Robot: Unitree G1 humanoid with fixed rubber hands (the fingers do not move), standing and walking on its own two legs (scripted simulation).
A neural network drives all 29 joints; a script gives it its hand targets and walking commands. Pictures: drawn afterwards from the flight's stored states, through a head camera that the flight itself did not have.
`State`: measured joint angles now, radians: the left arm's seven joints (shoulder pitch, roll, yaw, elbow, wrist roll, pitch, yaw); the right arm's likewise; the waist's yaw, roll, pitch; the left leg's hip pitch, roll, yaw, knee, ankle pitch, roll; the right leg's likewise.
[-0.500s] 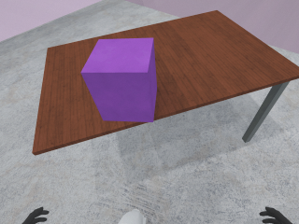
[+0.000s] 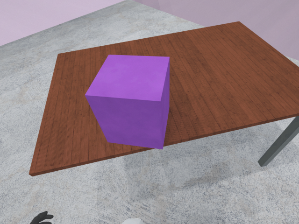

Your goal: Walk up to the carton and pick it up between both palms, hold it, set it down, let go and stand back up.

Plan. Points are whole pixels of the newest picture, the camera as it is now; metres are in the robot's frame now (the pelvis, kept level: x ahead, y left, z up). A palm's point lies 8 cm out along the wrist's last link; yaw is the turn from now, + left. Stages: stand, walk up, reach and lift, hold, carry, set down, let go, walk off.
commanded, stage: walk up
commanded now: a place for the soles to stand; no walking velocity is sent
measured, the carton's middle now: (136, 102) +0.50 +0.08 +0.02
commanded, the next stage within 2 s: none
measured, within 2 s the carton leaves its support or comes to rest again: neither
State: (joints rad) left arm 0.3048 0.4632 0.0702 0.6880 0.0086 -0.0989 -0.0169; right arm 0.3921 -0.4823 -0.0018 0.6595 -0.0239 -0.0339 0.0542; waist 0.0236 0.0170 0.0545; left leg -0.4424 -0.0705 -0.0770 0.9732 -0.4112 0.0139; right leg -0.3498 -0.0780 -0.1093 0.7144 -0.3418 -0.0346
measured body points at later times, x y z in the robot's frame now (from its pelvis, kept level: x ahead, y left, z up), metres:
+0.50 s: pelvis +0.06 +0.01 -0.01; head +0.08 -0.01 +0.44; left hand +0.12 +0.34 -0.08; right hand +0.19 -0.31 -0.11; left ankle +0.10 +0.17 -0.70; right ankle +0.07 -0.08 -0.72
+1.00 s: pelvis +0.05 +0.03 -0.01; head +0.06 +0.02 +0.44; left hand +0.09 +0.38 -0.09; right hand +0.20 -0.28 -0.10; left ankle +0.08 +0.18 -0.71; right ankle +0.08 -0.08 -0.72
